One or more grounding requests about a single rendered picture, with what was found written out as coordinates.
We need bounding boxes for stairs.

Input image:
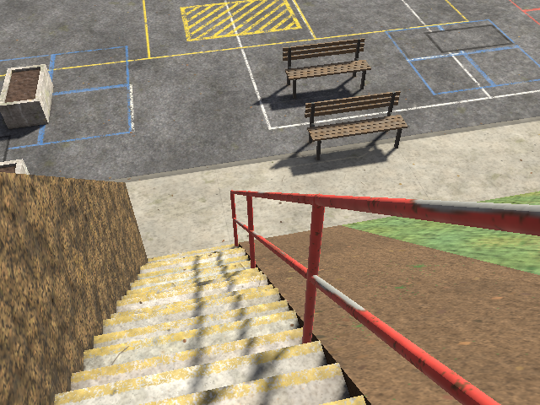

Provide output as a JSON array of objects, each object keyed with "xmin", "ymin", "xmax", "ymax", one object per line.
[{"xmin": 54, "ymin": 243, "xmax": 366, "ymax": 405}]

